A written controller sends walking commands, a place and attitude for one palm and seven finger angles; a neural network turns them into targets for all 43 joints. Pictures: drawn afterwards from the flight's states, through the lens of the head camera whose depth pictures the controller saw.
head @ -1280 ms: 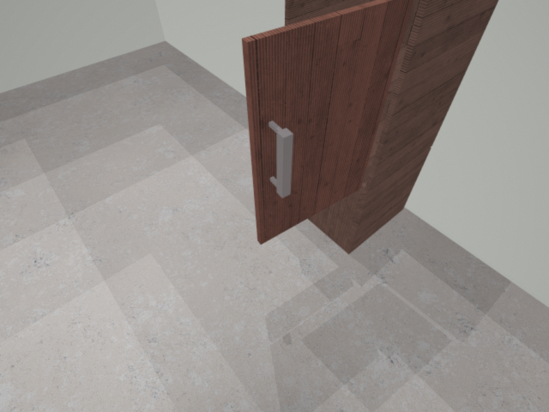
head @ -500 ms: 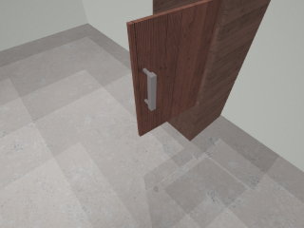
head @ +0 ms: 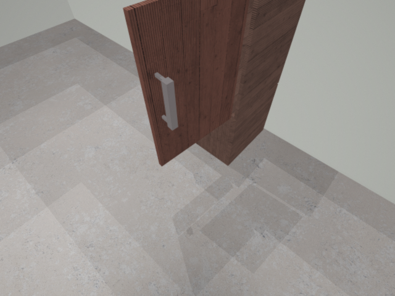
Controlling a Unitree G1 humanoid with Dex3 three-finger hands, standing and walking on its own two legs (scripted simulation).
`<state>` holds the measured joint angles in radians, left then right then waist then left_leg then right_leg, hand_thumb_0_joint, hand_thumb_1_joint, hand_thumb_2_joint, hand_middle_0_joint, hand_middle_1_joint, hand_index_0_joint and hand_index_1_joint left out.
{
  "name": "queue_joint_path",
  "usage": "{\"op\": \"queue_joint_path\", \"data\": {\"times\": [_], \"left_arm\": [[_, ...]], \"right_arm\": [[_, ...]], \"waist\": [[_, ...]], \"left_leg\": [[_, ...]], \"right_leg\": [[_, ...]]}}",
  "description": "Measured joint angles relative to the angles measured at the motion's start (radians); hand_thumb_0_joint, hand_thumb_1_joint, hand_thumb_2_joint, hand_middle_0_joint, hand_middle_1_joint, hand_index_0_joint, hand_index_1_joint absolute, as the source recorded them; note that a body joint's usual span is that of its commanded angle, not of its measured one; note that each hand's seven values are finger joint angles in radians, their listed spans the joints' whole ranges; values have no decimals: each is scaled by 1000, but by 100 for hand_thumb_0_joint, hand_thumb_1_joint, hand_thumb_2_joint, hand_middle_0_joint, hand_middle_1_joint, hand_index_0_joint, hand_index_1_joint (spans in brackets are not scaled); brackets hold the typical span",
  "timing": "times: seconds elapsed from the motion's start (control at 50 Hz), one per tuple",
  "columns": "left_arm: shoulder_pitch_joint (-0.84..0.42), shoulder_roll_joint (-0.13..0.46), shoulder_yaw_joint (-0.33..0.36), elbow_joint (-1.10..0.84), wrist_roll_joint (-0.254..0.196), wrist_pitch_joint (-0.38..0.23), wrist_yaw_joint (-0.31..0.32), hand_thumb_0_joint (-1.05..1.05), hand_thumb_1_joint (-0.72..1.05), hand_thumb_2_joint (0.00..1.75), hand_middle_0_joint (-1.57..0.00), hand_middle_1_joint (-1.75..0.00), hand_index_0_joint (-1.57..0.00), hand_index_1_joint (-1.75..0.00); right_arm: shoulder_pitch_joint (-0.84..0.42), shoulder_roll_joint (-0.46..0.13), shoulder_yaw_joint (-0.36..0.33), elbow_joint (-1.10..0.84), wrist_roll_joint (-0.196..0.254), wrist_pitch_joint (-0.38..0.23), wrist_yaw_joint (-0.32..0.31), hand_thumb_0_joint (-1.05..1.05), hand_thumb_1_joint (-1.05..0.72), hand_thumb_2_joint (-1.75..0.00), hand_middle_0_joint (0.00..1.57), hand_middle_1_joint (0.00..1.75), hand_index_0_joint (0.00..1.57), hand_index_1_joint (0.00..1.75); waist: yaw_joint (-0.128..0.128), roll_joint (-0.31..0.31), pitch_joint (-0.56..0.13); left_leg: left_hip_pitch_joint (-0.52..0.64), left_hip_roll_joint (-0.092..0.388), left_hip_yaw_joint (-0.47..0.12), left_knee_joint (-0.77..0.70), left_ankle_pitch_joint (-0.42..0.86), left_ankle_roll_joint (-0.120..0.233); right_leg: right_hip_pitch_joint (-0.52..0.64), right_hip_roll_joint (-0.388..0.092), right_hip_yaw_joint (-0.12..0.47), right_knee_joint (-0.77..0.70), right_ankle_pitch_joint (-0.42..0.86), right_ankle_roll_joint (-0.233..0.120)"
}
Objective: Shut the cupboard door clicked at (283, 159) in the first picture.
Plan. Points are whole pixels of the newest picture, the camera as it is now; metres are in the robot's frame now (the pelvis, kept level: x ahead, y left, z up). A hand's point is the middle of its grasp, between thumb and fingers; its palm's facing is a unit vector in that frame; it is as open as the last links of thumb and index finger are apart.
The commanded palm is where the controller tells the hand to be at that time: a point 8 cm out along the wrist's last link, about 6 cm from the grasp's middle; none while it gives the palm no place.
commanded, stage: walk to a spot facing it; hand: left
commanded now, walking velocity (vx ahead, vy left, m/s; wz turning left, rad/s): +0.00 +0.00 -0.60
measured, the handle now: (165, 102) +0.61 +0.14 -0.01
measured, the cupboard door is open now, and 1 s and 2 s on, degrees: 84 84 84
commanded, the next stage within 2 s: none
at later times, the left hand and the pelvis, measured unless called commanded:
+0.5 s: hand out of the picture +0.07 +0.17 -0.16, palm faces -0.17 -0.95 -0.25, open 7.4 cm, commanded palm none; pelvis -0.01 -0.02 +0.01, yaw -15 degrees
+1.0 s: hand (162, 266) +0.20 +0.10 -0.16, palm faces -0.54 -0.79 -0.30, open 7.4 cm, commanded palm none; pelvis -0.01 -0.02 -0.01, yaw -34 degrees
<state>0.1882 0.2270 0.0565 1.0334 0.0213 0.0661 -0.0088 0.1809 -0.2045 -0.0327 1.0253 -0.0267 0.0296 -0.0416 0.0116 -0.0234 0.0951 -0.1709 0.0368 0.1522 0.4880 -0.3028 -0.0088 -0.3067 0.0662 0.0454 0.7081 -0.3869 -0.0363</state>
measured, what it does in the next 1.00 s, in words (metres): steps on the spot, turning right: left foot, then right foot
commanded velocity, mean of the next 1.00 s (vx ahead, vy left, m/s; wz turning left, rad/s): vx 0.00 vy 0.00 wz -0.60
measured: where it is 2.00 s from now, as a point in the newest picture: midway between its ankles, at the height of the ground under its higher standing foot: outside the picture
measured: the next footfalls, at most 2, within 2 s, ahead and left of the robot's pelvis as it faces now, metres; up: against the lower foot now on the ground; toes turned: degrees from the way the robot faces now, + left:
left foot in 0.60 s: +0.08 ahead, +0.12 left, +0.00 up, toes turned -21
right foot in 0.90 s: -0.02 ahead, -0.15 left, +0.00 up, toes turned -34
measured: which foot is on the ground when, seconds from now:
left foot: down 0.00-0.10, up 0.12-0.58, down 0.60-0.90, up 0.92-1.00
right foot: down 0.00-0.60, up 0.62-0.88, down 0.90-1.00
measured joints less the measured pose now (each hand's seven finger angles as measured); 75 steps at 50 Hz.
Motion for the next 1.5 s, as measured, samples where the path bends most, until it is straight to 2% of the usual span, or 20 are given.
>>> {"op": "queue_joint_path", "data": {"times": [0.06,0.12,0.18,0.26,0.48,0.58,0.6,0.66,0.72,0.8,0.88,0.9,0.96,1.04,1.14,1.22,1.28,1.36,1.42,1.5], "left_arm": [[-7,-16,10,-31,2,6,-9,1,91,90,-20,-30,-20,-29],[11,-16,15,-69,7,-18,-15,1,91,90,-20,-30,-20,-29],[10,-24,17,-75,6,-30,1,1,91,90,-20,-30,-20,-29],[29,-31,16,-78,5,-32,16,1,91,90,-20,-30,-20,-29],[63,-24,21,-91,11,-28,12,1,90,90,-20,-30,-20,-29],[61,0,30,-100,7,-14,9,1,90,90,-20,-30,-20,-29],[63,0,30,-105,3,-10,6,1,90,90,-20,-30,-20,-29],[22,35,40,-110,7,-1,-8,1,91,90,-20,-30,-20,-29],[-10,57,50,-125,7,-1,-20,1,91,90,-20,-30,-20,-29],[-35,62,43,-139,4,-1,-33,1,91,90,-20,-30,-20,-29],[-53,61,30,-141,2,-10,-40,1,91,90,-19,-30,-20,-29],[-51,67,25,-148,3,-18,-42,1,91,90,-20,-30,-20,-29],[-67,48,18,-147,2,-40,-20,1,91,90,-20,-30,-20,-29],[-61,25,10,-153,5,-28,3,1,91,90,-20,-30,-20,-29],[-39,6,0,-144,13,-13,-4,1,91,90,-20,-30,-20,-29],[-11,-5,4,-136,8,-4,-17,1,90,90,-20,-30,-20,-29],[-15,-1,17,-124,10,5,-36,1,91,90,-20,-30,-20,-29],[-32,9,34,-123,19,-8,-60,1,91,90,-20,-30,-20,-29],[-46,9,33,-123,19,-15,-65,1,91,90,-20,-30,-20,-29],[-83,7,24,-111,16,-13,-68,1,91,90,-19,-30,-20,-29]], "right_arm": [[14,-3,-4,-10,-7,2,0,0,-91,-90,21,30,20,29],[24,-7,-11,-18,1,16,6,0,-91,-90,21,30,21,29],[-7,-17,-25,-22,11,42,10,0,-91,-90,21,30,20,29],[-52,-21,-32,-47,13,40,14,0,-91,-90,20,30,20,29],[-133,-10,-27,-113,24,23,9,0,-91,-90,20,30,20,29],[-129,0,-13,-144,29,-1,8,0,-91,-90,20,30,20,29],[-115,-9,-9,-156,24,-12,8,0,-91,-90,20,30,20,29],[-86,4,4,-157,4,-20,4,0,-91,-90,20,30,20,29],[-44,10,16,-151,-6,-13,4,0,-91,-90,21,30,20,29],[-3,-3,14,-141,-9,-8,8,0,-91,-90,21,30,21,30],[37,-30,1,-134,-4,-2,17,0,-91,-90,21,30,21,30],[52,-37,-2,-135,0,1,20,0,-91,-90,21,30,21,30],[32,-72,-16,-113,13,29,15,0,-91,-90,21,30,21,29],[5,-77,-25,-99,17,42,12,0,-91,-90,20,30,20,29],[9,-52,-24,-121,13,31,27,0,-91,-90,20,30,20,29],[50,-35,-10,-139,6,-10,31,0,-91,-90,20,30,20,29],[93,-14,5,-131,-9,-42,24,0,-91,-90,20,30,20,29],[167,12,22,-96,-11,-53,19,0,-91,-90,20,30,20,29],[209,22,25,-69,-9,-67,15,0,-91,-90,20,30,20,29],[253,29,22,-43,-13,-73,19,0,-91,-90,20,30,20,29]], "waist": [[4,22,25],[10,35,22],[4,52,43],[10,34,43],[38,-6,4],[36,-20,-21],[28,3,-35],[28,-21,-10],[32,-19,6],[21,16,24],[-5,44,28],[-11,38,21],[-23,60,44],[-31,38,50],[-29,5,11],[-31,-1,-39],[-43,-1,-45],[-30,-10,-50],[-29,-5,-45],[-53,3,-25]], "left_leg": [[-4,22,21,34,-16,-10],[-61,55,28,170,-83,-32],[-183,32,-87,470,-211,-35],[-281,2,-142,625,-142,-47],[-250,-25,-189,402,-126,-54],[-137,-41,-191,105,-48,-31],[-112,-19,-206,27,6,-15],[-112,-12,-176,55,21,-11],[-81,18,-149,26,17,-18],[-52,70,-102,20,9,-31],[-56,113,-48,95,-45,-57],[-76,115,-35,145,-69,-62],[-188,91,-96,445,-235,-62],[-286,48,-117,610,-194,-69],[-255,15,-106,419,-145,-63],[-125,0,-97,111,-119,-28],[-110,22,-73,95,-14,14],[-23,49,-22,-24,12,4],[32,68,26,-87,21,-9],[90,92,90,-105,-7,-34]], "right_leg": [[-34,-36,-44,97,-75,15],[7,-60,-52,-46,67,3],[-6,-27,-52,-30,38,-37],[11,-4,-7,-133,104,-45],[27,38,123,-237,184,-34],[-14,64,174,-186,168,-5],[-41,82,159,-144,127,3],[-149,41,68,147,-77,51],[-215,-10,-7,343,-90,83],[-173,-65,-72,228,-72,89],[-56,-76,-110,-14,28,65],[-16,-84,-108,-91,118,46],[-36,-61,-80,-53,72,12],[-21,-47,-33,-95,109,11],[-16,-31,28,-146,144,11],[-55,-3,62,-89,67,13],[-149,-10,7,171,-74,25],[-256,-73,-60,408,52,48],[-289,-111,-82,402,109,56],[-268,-137,-121,222,110,51]]}}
